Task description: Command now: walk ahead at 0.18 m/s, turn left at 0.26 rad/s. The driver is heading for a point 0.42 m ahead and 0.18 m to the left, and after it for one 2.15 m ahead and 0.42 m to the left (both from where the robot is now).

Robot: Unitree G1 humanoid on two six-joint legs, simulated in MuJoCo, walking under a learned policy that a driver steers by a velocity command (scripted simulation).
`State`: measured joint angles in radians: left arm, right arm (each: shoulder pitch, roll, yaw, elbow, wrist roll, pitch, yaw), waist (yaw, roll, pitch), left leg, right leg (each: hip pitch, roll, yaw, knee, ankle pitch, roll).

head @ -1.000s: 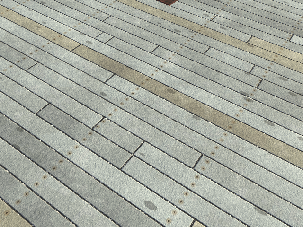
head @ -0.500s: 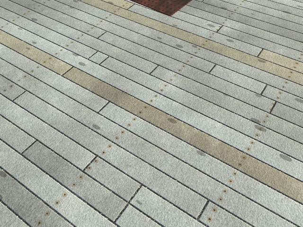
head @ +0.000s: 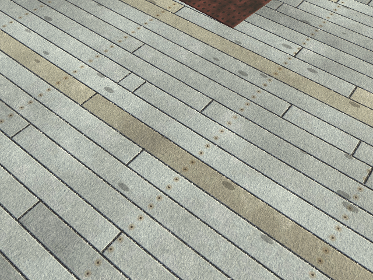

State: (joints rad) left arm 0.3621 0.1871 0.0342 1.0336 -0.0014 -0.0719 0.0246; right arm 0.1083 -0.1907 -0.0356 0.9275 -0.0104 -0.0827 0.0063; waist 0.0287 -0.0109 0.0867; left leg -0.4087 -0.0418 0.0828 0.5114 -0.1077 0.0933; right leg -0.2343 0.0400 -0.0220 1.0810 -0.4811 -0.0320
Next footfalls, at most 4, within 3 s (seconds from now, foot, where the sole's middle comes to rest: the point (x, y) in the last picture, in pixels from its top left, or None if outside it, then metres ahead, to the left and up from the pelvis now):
0.44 right None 0.09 -0.12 -0.76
0.92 left None -0.01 0.07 -0.76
1.42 right None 0.37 0.17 -0.76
1.94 left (56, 254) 0.50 0.48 -0.76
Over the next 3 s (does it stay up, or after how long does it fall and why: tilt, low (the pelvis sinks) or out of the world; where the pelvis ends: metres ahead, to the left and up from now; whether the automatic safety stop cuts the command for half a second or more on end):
stays up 0.53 0.39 0.01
